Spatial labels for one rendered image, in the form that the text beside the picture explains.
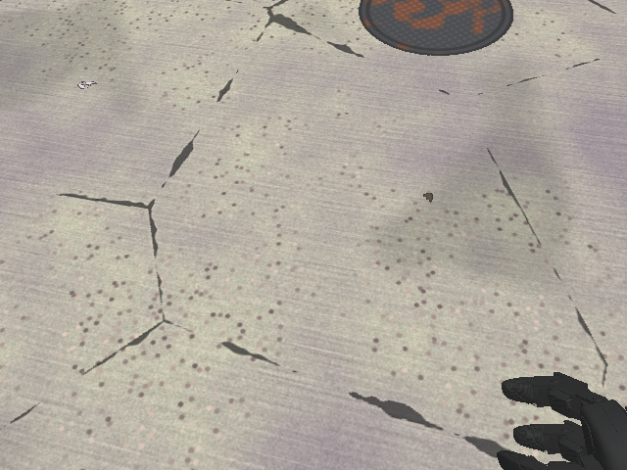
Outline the robot right hand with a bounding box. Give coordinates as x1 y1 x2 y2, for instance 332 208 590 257
497 372 627 470

